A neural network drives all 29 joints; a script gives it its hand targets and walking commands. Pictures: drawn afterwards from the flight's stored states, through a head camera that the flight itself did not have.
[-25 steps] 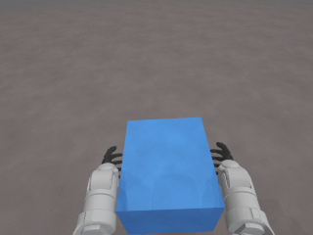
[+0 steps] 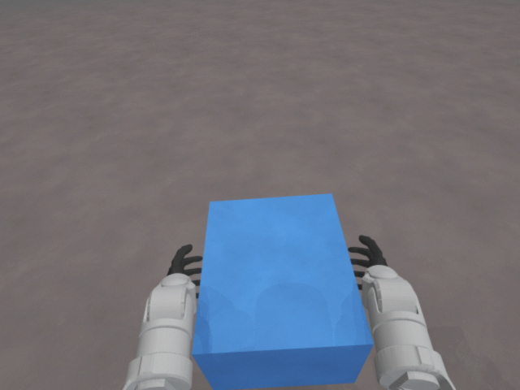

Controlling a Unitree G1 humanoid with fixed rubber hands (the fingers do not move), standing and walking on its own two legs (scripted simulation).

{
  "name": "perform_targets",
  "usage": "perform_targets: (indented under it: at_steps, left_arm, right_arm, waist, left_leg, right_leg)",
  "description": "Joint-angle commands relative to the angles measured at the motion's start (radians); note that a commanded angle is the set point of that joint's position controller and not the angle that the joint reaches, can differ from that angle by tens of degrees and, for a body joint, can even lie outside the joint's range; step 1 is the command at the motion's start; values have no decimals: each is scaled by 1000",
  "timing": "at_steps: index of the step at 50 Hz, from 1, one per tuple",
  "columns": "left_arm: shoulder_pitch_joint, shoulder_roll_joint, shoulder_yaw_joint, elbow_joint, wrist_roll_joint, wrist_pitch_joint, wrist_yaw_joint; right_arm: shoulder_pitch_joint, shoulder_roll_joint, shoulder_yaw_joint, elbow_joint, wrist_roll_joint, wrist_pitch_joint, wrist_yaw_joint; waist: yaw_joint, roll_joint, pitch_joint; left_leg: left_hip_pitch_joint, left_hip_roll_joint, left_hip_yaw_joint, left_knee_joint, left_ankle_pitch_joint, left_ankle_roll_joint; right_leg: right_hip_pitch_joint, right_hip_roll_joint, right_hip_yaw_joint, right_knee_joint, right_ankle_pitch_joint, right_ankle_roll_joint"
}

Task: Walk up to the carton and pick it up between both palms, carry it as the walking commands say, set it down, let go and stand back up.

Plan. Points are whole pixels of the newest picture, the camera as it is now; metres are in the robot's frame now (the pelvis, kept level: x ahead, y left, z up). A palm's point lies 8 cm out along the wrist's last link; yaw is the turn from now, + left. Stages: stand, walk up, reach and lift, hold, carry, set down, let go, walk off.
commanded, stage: carry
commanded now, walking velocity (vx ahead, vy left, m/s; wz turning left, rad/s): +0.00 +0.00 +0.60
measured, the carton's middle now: (276, 285) +0.34 +0.00 -0.05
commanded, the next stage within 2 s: none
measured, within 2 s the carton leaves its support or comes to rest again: neither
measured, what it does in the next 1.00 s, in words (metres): steps on the spot, turning left: left foot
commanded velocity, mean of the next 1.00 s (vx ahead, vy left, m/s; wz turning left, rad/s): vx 0.00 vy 0.00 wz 0.60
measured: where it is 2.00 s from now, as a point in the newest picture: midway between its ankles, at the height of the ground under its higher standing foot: outside the picture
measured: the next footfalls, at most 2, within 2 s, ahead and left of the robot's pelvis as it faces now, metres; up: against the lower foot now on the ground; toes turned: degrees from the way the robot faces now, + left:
left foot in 0.78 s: +0.05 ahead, +0.19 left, +0.00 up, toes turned +12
right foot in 1.08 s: +0.06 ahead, -0.02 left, +0.00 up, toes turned +15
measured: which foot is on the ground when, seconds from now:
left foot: down 0.00-0.54, up 0.56-0.76, down 0.78-1.00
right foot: down 0.00-0.80, up 0.82-1.00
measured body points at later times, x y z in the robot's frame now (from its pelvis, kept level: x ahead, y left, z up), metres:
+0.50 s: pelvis +0.00 +0.02 -0.02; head +0.02 +0.02 +0.43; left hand +0.35 +0.22 +0.08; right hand +0.37 -0.12 +0.08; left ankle +0.01 +0.14 -0.74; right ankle +0.01 -0.11 -0.74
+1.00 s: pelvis +0.00 +0.07 -0.02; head +0.09 +0.10 +0.42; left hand +0.29 +0.35 +0.05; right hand +0.40 +0.03 +0.06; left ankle +0.01 +0.18 -0.74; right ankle +0.01 -0.05 -0.71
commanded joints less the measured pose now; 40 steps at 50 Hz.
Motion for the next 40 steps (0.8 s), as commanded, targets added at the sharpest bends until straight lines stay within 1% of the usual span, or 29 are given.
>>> perform_targets:
  at_steps: [1, 2, 3, 4, 5, 7, 9, 10, 11, 13, 14, 15, 16, 17, 18, 20, 21, 23, 24, 25, 27, 28, 30, 34, 36, 37, 38, 39, 40]
  left_arm:
    - [-763, -1022, -649, -221, -370, -74, -439]
    - [-726, -1041, -654, -204, -353, -62, -424]
    - [-751, -1014, -664, -232, -364, -31, -416]
    - [-770, -1012, -671, -289, -380, -25, -400]
    - [-1014, -1021, -726, -423, -438, -11, -386]
    - [-1034, -1022, -750, -430, -431, 53, -349]
    - [-1092, -987, -717, -438, -462, 116, -303]
    - [-1196, -986, -738, -474, -478, 131, -281]
    - [-1058, -986, -696, -400, -449, 183, -260]
    - [-926, -965, -650, -324, -417, 257, -212]
    - [-903, -966, -643, -331, -419, 284, -190]
    - [-890, -991, -650, -350, -428, 306, -175]
    - [-877, -993, -651, -389, -437, 324, -158]
    - [-1040, -977, -664, -420, -463, 332, -145]
    - [-1102, -975, -656, -459, -484, 341, -134]
    - [-1125, -983, -660, -548, -530, 346, -120]
    - [-1097, -994, -658, -584, -538, 359, -105]
    - [-1036, -1006, -635, -537, -518, 390, -92]
    - [-1056, -996, -638, -571, -525, 392, -94]
    - [-1036, -979, -603, -556, -516, 399, -94]
    - [-1022, -968, -623, -641, -515, 401, -87]
    - [-1019, -959, -615, -635, -501, 395, -83]
    - [-1012, -974, -594, -627, -490, 401, -80]
    - [-901, -984, -596, -662, -486, 406, -88]
    - [-986, -952, -603, -672, -496, 396, -85]
    - [-984, -926, -617, -706, -499, 390, -85]
    - [-960, -951, -629, -661, -494, 396, -84]
    - [-937, -939, -637, -671, -492, 405, -83]
    - [-1045, -951, -667, -651, -519, 411, -83]
  right_arm:
    - [-675, 965, 651, -191, 344, -25, 437]
    - [-711, 947, 672, -237, 356, -19, 427]
    - [-700, 955, 691, -253, 355, 12, 412]
    - [-705, 966, 714, -285, 379, 27, 401]
    - [-858, 986, 730, -345, 411, 43, 383]
    - [-910, 979, 753, -385, 441, 96, 354]
    - [-1040, 970, 784, -423, 487, 160, 299]
    - [-1156, 956, 804, -472, 517, 178, 280]
    - [-1077, 934, 791, -498, 523, 208, 257]
    - [-975, 894, 724, -466, 503, 275, 214]
    - [-990, 897, 721, -483, 517, 300, 193]
    - [-937, 900, 684, -461, 510, 328, 179]
    - [-906, 883, 667, -487, 523, 353, 175]
    - [-965, 854, 615, -466, 498, 363, 156]
    - [-1059, 876, 634, -531, 525, 373, 138]
    - [-1067, 884, 637, -611, 537, 381, 109]
    - [-994, 912, 626, -594, 533, 403, 101]
    - [-1015, 886, 630, -623, 522, 432, 84]
    - [-993, 895, 644, -627, 520, 435, 78]
    - [-1028, 926, 670, -623, 532, 450, 69]
    - [-943, 953, 679, -635, 529, 469, 72]
    - [-1049, 947, 719, -665, 581, 462, 78]
    - [-1118, 938, 730, -741, 600, 452, 72]
    - [-990, 987, 747, -723, 596, 466, 79]
    - [-1033, 954, 729, -695, 579, 468, 73]
    - [-981, 967, 736, -657, 587, 469, 82]
    - [-962, 951, 715, -653, 574, 465, 86]
    - [-939, 913, 692, -654, 575, 465, 92]
    - [-1032, 874, 662, -668, 579, 454, 84]
  waist:
    - [-14, 50, -278]
    - [-8, 97, -220]
    - [-7, 44, -185]
    - [-4, -2, -162]
    - [2, 53, -184]
    - [6, 76, -155]
    - [17, -125, -221]
    - [5, -184, -241]
    - [-13, -192, -251]
    - [-25, -139, -316]
    - [-7, -22, -359]
    - [-6, 171, -362]
    - [-10, 319, -356]
    - [-27, 384, -354]
    - [-29, 287, -305]
    - [-24, 250, -388]
    - [-26, 299, -399]
    - [-18, 229, -405]
    - [-16, 176, -422]
    - [9, 2, -450]
    - [9, -305, -446]
    - [13, -253, -425]
    - [16, -164, -439]
    - [18, -240, -411]
    - [11, -302, -423]
    - [-2, -256, -457]
    - [-18, -122, -480]
    - [-23, 136, -490]
    - [-13, 335, -512]
  left_leg:
    - [-2, 143, -61, 61, -23, 26]
    - [-81, 135, -79, 23, -201, 24]
    - [-126, 128, -107, 12, -333, 47]
    - [-171, 134, -128, 2, -361, 47]
    - [-216, 91, -94, 58, -384, 34]
    - [-268, 70, -93, 68, -380, 36]
    - [-300, -21, 24, 384, -303, 32]
    - [-242, -26, 39, 452, -283, 40]
    - [-209, 29, -29, 423, -266, 63]
    - [-83, 52, -85, 248, -177, 84]
    - [-27, 90, -131, 194, 137, 88]
    - [29, 178, -249, 210, 427, 119]
    - [116, 247, -386, 175, 599, 174]
    - [129, 244, -430, 159, 708, 212]
    - [143, 230, -432, 147, 653, 222]
    - [152, 168, -376, 194, 651, 195]
    - [130, 150, -355, 219, 680, 188]
    - [75, 125, -300, 249, 616, 158]
    - [-9, 85, -245, 324, 488, 126]
    - [-175, 52, -164, 417, 327, 79]
    - [-559, -29, -45, 623, -421, 2]
    - [-560, 23, -35, 676, -432, -20]
    - [-523, 14, -33, 581, -387, 1]
    - [-327, -49, 16, 402, -227, 0]
    - [-231, -81, 42, 240, -137, 8]
    - [-142, -62, 0, 130, -59, 18]
    - [63, 19, -122, 116, 151, 44]
    - [274, 200, -380, 168, 751, 128]
    - [441, 247, -514, 217, 1192, 192]
  right_leg:
    - [47, -91, -129, 90, 39, 8]
    - [16, -88, -106, 94, -86, -2]
    - [15, -84, -98, 81, -160, 2]
    - [18, -76, -111, 83, -196, 2]
    - [30, -104, -58, 58, -260, -14]
    - [26, -116, -52, 79, -288, -21]
    - [74, -217, 78, -26, -213, -70]
    - [27, -274, 129, -24, -119, -98]
    - [8, -285, 102, 40, -8, -87]
    - [-6, -234, 23, 196, 181, -44]
    - [22, -144, -92, 314, 256, -10]
    - [-110, -106, -152, 429, 107, 39]
    - [-252, -11, -205, 446, -233, 68]
    - [-284, -5, -168, 456, -368, 82]
    - [-318, 7, -164, 456, -377, 76]
    - [-236, 13, -149, 418, -265, 63]
    - [-200, 15, -164, 373, -234, 59]
    - [-55, 27, -221, 203, -169, 62]
    - [96, -16, -190, 21, -67, 31]
    - [324, -158, -108, 2, 177, -17]
    - [596, -476, 159, 155, 910, -187]
    - [537, -482, 118, 174, 948, -207]
    - [523, -426, 25, 207, 899, -158]
    - [384, -324, -174, 228, 632, -56]
    - [363, -303, -203, 287, 688, -21]
    - [335, -263, -236, 351, 642, 15]
    - [118, -233, -209, 415, 404, 52]
    - [-145, -145, -225, 556, -86, 103]
    - [-347, -18, -205, 646, -528, 131]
